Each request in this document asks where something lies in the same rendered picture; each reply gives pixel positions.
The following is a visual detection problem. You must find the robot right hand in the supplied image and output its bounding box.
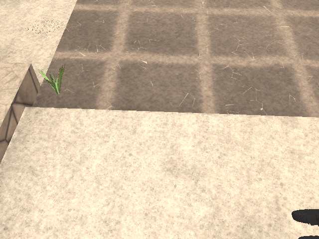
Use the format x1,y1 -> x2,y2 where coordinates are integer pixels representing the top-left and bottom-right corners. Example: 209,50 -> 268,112
291,209 -> 319,239

